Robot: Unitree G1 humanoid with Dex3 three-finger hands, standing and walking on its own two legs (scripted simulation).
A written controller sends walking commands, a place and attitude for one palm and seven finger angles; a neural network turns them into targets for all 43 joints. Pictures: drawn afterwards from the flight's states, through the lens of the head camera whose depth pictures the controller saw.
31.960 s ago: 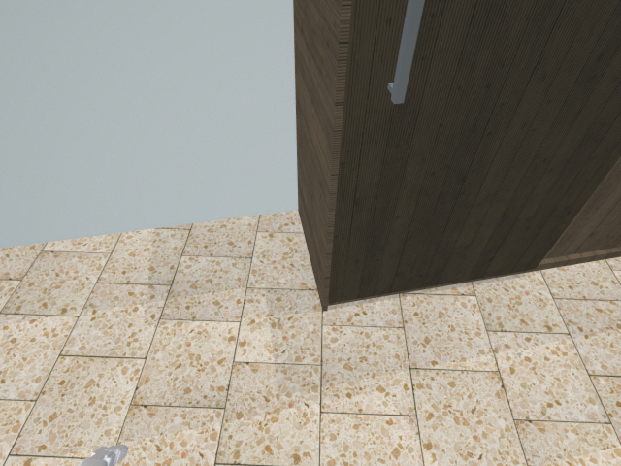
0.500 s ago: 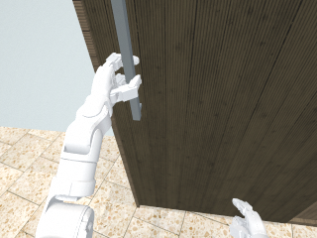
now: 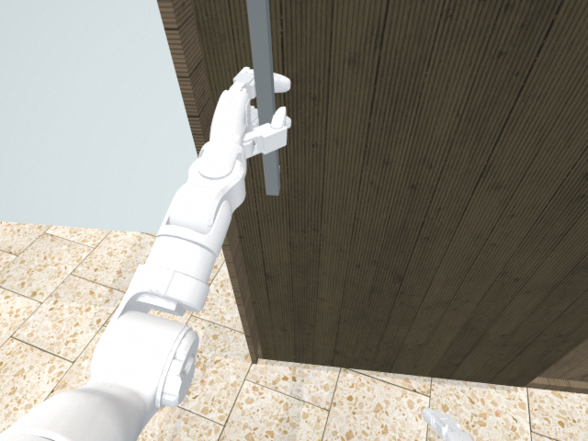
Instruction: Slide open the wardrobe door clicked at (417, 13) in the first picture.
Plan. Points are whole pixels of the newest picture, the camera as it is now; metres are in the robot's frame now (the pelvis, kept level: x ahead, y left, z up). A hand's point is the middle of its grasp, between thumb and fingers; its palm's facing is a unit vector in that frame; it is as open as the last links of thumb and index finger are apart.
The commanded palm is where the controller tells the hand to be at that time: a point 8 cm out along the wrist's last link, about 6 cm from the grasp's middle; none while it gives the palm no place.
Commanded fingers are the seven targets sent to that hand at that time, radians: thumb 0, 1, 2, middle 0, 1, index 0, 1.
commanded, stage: step sideways, sliding the door along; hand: left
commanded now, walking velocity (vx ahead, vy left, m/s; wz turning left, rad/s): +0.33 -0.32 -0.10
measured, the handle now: (268, 91) +0.49 +0.07 +0.25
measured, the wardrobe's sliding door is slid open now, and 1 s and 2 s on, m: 0.02 0.15 0.56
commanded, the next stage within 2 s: none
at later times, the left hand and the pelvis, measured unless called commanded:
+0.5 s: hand (315, 134) +0.44 +0.01 +0.22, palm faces +0.11 -0.99 -0.06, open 6.1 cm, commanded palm +0.42 -0.01 +0.21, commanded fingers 0.00 0.90 0.90 -0.45 -1.40 -0.45 -1.40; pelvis +0.01 -0.12 -0.02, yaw +2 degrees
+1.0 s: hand (389, 135) +0.45 -0.09 +0.22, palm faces +0.36 -0.93 -0.08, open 6.5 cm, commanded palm +0.42 -0.11 +0.20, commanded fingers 0.00 0.90 0.90 -0.45 -1.40 -0.45 -1.40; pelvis +0.07 -0.30 -0.02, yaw +7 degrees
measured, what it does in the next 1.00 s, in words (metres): steps to the right: right foot, then left foot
